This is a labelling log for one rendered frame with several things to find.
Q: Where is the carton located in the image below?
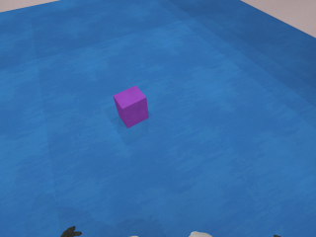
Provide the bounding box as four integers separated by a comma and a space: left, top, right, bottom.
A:
113, 85, 149, 128

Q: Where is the robot left hand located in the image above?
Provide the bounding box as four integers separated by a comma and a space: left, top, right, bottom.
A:
60, 226, 82, 237

